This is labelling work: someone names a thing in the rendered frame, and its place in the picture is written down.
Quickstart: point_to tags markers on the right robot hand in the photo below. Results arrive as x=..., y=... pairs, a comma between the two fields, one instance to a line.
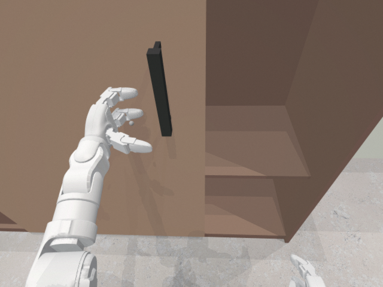
x=307, y=271

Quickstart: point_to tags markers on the left robot hand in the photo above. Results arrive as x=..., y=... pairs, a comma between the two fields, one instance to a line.
x=100, y=120

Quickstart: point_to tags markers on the wardrobe door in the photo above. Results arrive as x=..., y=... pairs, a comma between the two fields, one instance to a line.
x=56, y=58
x=5, y=220

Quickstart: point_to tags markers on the left robot upper arm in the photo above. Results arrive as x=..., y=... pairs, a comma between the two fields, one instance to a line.
x=65, y=269

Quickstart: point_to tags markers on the robot left forearm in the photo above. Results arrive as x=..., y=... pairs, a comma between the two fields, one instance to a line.
x=73, y=226

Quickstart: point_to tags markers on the handle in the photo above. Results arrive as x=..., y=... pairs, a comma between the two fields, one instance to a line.
x=157, y=74

